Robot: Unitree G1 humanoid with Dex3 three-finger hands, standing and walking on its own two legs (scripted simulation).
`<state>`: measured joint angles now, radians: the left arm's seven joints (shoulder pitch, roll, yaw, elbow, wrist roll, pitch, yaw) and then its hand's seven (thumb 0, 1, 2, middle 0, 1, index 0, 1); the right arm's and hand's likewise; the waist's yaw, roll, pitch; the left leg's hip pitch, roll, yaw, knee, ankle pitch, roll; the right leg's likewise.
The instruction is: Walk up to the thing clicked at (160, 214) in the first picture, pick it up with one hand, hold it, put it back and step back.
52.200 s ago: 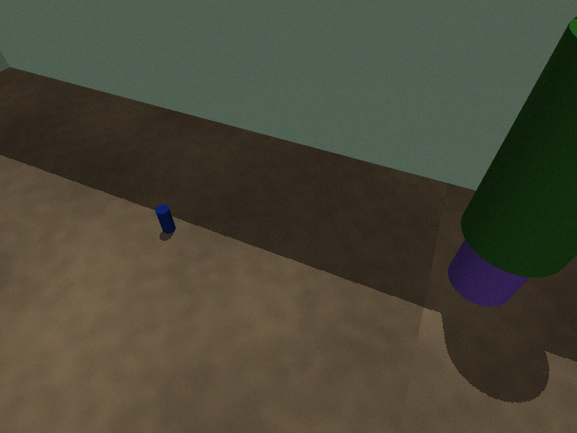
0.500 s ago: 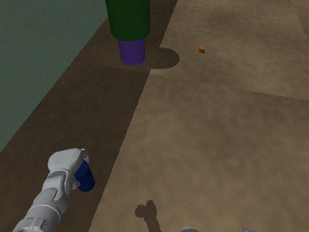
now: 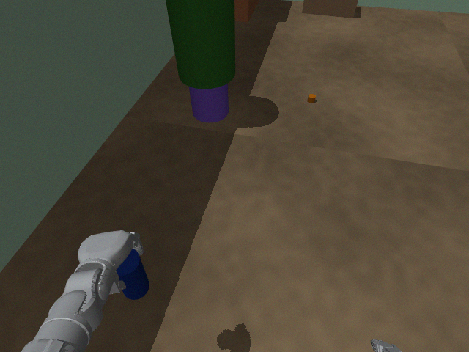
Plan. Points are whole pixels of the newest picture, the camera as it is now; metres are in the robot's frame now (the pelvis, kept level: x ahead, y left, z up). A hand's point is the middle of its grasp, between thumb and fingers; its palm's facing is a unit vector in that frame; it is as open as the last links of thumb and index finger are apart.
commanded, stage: hold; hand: left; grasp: from above
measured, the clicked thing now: (130, 275) +0.33 +0.22 -0.13
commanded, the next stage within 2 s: crouch in 1.58 s
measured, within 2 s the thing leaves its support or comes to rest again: neither
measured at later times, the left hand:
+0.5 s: hand (112, 277) +0.29 +0.22 -0.03, palm faces -0.44 -0.07 -0.89, open 8.6 cm
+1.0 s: hand (109, 279) +0.28 +0.22 -0.01, palm faces -0.43 -0.07 -0.90, open 8.5 cm
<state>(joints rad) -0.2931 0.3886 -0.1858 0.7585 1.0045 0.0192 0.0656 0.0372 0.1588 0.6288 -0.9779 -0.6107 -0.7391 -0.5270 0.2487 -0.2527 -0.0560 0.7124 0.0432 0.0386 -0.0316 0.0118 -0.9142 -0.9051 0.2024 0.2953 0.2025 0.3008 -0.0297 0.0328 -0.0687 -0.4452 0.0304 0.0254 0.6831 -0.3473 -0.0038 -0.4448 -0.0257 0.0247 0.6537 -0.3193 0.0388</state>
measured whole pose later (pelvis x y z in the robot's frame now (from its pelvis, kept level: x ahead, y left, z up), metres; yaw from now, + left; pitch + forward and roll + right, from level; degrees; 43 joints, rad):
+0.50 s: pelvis -0.01 -0.01 +0.01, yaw +0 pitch +3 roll +0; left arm -0.24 0.40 -0.19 0.65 1.00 0.00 -0.02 0.05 0.20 0.58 -0.99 -0.58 -0.74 -0.49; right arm 0.22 -0.25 -0.04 0.68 0.06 0.06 -0.04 0.01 -0.91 -0.91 0.20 0.30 0.20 0.30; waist -0.01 0.04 -0.04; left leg -0.34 0.03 0.03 0.58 -0.29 -0.01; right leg -0.35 -0.03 0.03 0.57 -0.27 0.03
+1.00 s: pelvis -0.02 -0.01 +0.01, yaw -1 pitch +1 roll +0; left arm -0.21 0.41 -0.19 0.56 0.98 0.00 -0.07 0.06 0.24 0.54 -0.97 -0.59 -0.72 -0.47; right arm 0.19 -0.25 -0.03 0.67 0.07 0.06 -0.06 0.01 -0.92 -0.91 0.20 0.30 0.20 0.30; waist 0.01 0.05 -0.02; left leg -0.27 0.03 0.04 0.51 -0.25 -0.01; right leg -0.30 -0.03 0.04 0.52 -0.24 0.03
